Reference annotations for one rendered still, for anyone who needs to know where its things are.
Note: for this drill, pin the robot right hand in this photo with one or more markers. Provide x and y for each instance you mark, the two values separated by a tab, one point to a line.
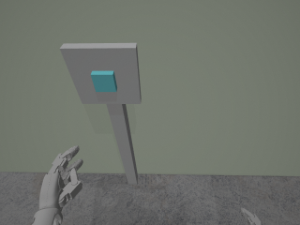
250	219

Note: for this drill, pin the button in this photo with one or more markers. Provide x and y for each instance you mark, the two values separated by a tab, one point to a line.
104	80

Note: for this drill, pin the robot left forearm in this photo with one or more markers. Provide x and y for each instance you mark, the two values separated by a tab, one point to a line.
48	216

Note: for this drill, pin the panel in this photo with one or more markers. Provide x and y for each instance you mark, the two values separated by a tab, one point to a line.
122	58

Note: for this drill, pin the robot left hand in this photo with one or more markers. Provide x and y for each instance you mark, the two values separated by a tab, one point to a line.
56	189

